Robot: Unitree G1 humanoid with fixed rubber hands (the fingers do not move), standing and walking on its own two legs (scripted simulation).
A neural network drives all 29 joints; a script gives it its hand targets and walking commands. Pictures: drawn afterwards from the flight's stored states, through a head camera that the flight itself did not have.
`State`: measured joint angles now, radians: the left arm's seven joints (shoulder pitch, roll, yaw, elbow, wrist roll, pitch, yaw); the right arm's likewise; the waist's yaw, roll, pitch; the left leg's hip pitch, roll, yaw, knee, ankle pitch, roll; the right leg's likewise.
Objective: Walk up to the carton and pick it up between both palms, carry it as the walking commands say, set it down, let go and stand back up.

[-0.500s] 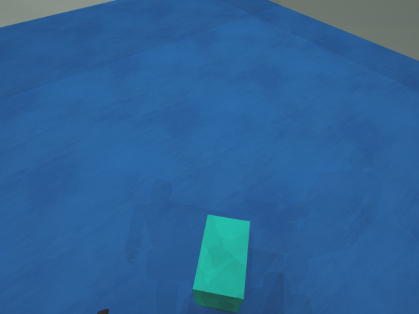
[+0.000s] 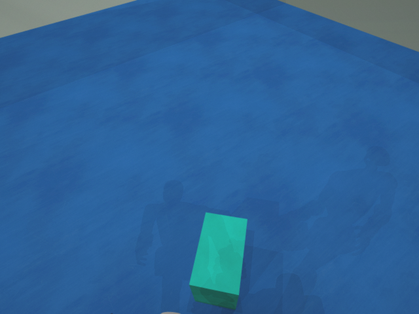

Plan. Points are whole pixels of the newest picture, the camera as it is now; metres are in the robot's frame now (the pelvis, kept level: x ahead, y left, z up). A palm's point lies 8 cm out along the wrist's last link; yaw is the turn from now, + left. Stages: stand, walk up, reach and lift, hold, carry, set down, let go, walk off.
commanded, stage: walk up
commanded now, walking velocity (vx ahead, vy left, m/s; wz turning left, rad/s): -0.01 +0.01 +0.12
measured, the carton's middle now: (220, 261) +0.42 +0.00 -0.63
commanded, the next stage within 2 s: stand in 1.66 s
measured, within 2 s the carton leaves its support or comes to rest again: neither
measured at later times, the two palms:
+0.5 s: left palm out of the picture +0.04 +0.23 -0.12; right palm out of the picture +0.04 -0.24 -0.14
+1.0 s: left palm out of the picture +0.02 +0.24 -0.13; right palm out of the picture +0.02 -0.23 -0.14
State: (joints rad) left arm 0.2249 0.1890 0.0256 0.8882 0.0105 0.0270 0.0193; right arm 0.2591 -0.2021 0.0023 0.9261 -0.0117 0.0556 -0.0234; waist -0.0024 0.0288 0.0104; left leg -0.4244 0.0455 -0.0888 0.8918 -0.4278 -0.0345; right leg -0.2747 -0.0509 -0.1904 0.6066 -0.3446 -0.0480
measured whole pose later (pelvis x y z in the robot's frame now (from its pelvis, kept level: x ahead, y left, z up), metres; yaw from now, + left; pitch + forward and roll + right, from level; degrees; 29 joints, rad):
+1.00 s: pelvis -0.03 +0.00 +0.00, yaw +1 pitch +0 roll +0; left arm 0.23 0.19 0.03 0.98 0.01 0.03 0.02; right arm 0.26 -0.20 0.00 0.98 -0.01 0.01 -0.02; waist 0.00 0.03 0.01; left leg -0.28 0.04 -0.09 0.56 -0.29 -0.06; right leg -0.27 -0.05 -0.22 0.56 -0.30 -0.05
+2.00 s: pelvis -0.04 +0.00 -0.01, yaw +1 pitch +4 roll -1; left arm 0.14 0.19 0.05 0.74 0.01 0.20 0.02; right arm 0.13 -0.20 0.00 0.75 -0.01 0.19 -0.02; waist 0.00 0.02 0.01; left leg -0.42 0.04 -0.09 0.66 -0.32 -0.03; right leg -0.40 -0.05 -0.21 0.64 -0.31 -0.05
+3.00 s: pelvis -0.09 +0.03 -0.08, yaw -4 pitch +31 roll -4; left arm -0.66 0.19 0.11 0.76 0.00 0.16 0.06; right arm -0.59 -0.14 -0.14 0.73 0.06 0.16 -0.11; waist 0.00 0.02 0.00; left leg -1.25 0.05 -0.09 1.04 -0.34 -0.04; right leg -1.21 -0.05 -0.18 0.95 -0.28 -0.05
